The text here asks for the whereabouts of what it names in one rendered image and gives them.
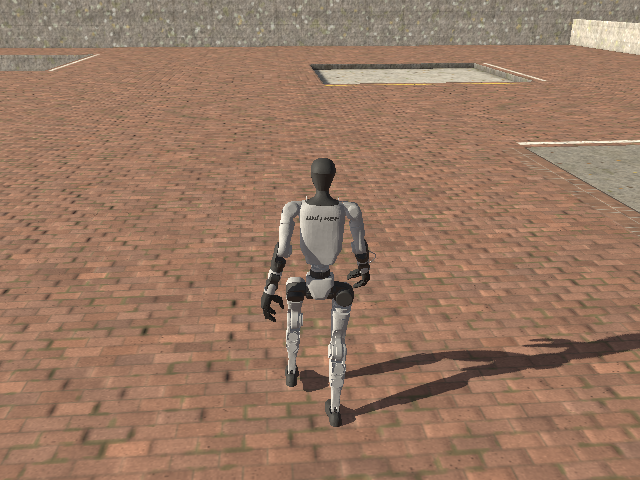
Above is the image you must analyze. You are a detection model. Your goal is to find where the robot right shin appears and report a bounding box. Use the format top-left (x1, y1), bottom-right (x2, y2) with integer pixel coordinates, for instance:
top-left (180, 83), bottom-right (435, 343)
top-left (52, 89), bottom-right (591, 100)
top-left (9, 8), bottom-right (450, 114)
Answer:
top-left (329, 343), bottom-right (347, 413)

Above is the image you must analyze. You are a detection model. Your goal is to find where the left robot forearm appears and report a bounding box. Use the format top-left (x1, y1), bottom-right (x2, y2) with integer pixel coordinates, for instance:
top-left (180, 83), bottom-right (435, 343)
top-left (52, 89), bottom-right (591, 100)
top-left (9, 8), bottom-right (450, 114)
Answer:
top-left (264, 242), bottom-right (286, 295)

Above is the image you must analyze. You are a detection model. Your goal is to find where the right robot hand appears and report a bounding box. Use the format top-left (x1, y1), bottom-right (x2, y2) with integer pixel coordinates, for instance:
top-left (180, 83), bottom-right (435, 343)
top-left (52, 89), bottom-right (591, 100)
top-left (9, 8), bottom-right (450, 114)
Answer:
top-left (347, 269), bottom-right (370, 288)

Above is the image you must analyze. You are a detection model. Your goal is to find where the right robot forearm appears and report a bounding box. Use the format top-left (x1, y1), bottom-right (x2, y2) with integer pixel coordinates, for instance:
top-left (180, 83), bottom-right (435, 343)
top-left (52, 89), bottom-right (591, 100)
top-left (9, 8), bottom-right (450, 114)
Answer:
top-left (355, 239), bottom-right (370, 274)

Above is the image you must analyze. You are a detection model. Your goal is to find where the robot right upper arm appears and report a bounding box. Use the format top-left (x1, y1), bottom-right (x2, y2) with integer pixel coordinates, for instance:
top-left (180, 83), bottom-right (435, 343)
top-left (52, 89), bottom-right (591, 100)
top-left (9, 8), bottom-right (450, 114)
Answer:
top-left (342, 201), bottom-right (367, 255)

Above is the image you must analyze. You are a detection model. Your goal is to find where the robot left thigh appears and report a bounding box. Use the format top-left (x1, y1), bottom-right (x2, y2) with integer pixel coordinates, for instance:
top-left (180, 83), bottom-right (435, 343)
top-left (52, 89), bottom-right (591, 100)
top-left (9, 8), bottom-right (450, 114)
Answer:
top-left (286, 277), bottom-right (306, 329)

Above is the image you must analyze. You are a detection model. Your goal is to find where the left robot hand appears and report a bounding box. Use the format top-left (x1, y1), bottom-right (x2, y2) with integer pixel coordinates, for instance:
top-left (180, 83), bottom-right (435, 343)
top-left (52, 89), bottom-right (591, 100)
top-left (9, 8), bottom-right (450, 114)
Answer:
top-left (261, 292), bottom-right (284, 322)

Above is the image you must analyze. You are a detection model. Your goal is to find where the robot left upper arm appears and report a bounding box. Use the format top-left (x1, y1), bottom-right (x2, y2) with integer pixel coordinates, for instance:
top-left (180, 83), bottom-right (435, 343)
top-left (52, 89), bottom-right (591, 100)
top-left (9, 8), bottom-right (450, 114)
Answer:
top-left (277, 201), bottom-right (302, 258)

